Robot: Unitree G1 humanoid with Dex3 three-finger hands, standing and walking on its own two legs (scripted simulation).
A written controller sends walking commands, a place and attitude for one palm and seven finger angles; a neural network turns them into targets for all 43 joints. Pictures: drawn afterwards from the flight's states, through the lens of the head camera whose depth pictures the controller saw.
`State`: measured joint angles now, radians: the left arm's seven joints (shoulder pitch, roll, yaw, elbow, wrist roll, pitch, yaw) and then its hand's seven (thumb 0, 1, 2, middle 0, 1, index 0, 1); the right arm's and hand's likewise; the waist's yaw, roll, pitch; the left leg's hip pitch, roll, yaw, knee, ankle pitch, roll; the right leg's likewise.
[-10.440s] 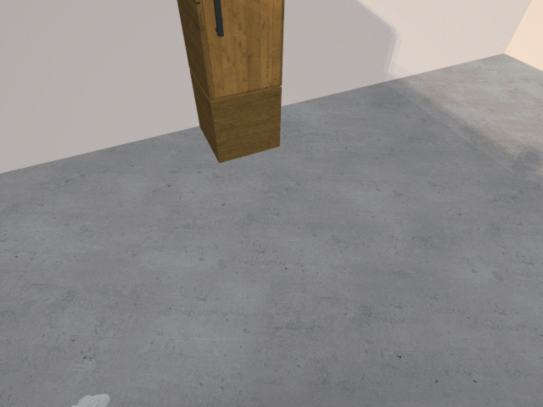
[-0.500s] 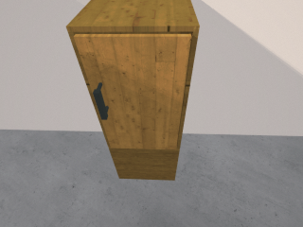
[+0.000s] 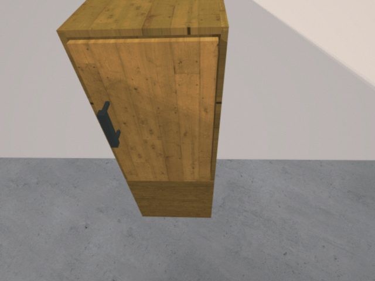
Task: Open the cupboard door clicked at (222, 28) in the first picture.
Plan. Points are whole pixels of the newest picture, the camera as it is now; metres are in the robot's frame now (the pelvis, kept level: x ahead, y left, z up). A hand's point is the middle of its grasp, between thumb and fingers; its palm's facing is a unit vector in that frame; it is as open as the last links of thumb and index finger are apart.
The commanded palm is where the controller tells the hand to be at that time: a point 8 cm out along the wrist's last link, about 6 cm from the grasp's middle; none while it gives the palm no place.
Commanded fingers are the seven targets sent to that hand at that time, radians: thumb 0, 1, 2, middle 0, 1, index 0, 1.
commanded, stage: come to a stop and stand still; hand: left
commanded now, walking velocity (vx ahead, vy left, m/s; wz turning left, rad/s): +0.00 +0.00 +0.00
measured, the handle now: (110, 125) +0.52 +0.26 +0.01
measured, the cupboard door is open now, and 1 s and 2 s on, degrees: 0 0 0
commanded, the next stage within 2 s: look again from close up in 0.22 s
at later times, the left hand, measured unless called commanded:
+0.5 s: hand out of the picture -0.01 +0.15 -0.17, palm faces +0.05 -0.98 -0.19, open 7.3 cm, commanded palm none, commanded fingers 0.00 0.90 0.90 -0.20 -0.30 -0.20 -0.30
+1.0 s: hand out of the picture +0.06 +0.19 -0.13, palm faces +0.19 -0.95 -0.26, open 7.2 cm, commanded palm +0.11 +0.23 -0.06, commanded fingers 0.00 0.76 0.84 -0.21 -0.39 -0.21 -0.39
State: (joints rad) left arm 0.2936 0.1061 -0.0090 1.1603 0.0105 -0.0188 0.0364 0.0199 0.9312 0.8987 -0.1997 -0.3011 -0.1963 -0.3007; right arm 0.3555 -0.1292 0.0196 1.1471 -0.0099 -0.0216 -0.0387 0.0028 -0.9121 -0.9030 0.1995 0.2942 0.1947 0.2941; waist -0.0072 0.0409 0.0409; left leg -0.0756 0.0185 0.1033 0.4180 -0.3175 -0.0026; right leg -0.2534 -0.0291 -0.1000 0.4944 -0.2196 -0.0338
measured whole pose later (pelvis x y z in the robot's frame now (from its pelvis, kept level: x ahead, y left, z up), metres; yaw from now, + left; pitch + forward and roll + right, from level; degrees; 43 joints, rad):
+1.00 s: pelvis +0.01 +0.00 +0.00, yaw +1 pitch +0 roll +0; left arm 0.48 0.17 -0.01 0.57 -0.09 0.05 0.11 0.06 0.97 0.89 -0.21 -0.31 -0.20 -0.31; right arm 0.38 -0.15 0.01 1.00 0.03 -0.16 -0.08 0.02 -0.93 -0.90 0.20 0.29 0.20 0.29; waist 0.01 0.03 0.02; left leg -0.12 0.03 0.09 0.47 -0.35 0.00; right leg -0.28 -0.03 -0.11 0.51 -0.23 -0.03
